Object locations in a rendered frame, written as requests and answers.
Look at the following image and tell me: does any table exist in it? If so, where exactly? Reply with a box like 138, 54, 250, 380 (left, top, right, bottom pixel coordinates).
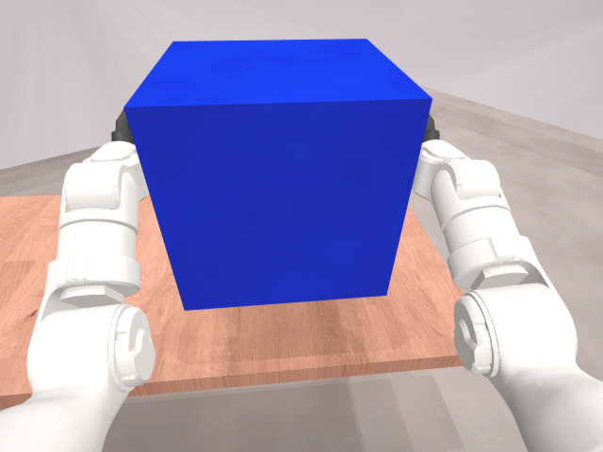
0, 193, 464, 409

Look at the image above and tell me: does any carton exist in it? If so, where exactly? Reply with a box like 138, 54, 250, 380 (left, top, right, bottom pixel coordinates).
123, 39, 432, 311

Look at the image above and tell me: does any left robot upper arm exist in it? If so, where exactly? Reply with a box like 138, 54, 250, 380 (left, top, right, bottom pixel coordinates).
0, 303, 155, 452

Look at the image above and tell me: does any robot right hand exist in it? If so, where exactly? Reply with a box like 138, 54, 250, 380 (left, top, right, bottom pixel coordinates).
422, 114, 440, 143

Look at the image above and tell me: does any right robot upper arm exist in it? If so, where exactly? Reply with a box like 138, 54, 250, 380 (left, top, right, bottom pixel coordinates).
454, 282, 603, 452

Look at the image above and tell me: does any robot right forearm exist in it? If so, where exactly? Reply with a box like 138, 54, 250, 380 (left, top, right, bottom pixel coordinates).
412, 139, 578, 359

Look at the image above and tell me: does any robot left hand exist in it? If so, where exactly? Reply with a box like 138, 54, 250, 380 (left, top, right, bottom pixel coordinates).
111, 109, 135, 145

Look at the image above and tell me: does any robot left forearm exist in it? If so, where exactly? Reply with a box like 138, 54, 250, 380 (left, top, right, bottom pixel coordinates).
27, 141, 149, 390

